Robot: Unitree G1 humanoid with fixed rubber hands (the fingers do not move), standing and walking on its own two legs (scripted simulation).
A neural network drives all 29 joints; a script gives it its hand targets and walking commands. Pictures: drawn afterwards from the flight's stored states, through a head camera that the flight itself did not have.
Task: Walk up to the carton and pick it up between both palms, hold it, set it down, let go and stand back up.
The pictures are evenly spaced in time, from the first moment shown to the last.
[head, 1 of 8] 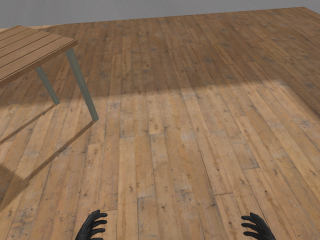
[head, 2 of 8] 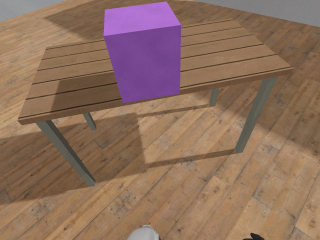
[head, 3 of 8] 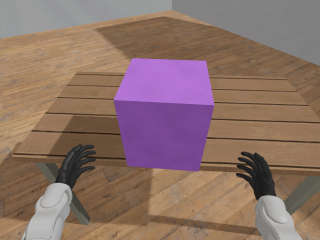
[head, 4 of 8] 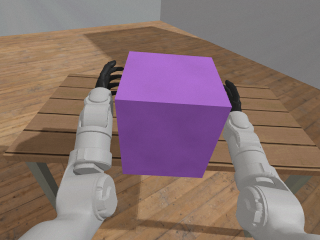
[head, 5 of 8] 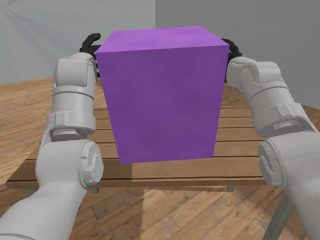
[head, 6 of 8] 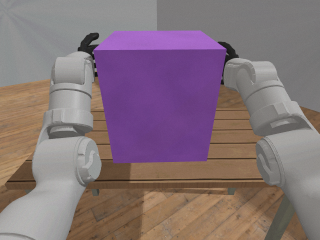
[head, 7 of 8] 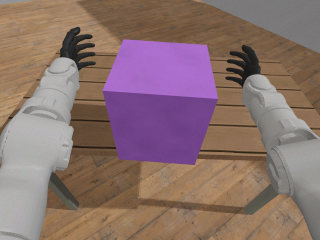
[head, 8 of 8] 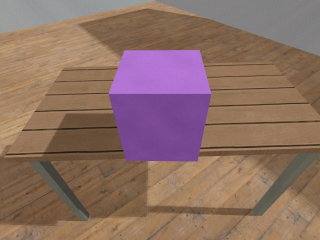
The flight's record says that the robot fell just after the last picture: no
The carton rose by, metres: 0.23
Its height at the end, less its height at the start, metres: +0.00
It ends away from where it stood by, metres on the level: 0.02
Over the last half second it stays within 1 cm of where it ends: yes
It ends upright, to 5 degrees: yes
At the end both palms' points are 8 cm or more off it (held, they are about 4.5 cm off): yes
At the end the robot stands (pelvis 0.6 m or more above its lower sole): yes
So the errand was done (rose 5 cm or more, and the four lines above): yes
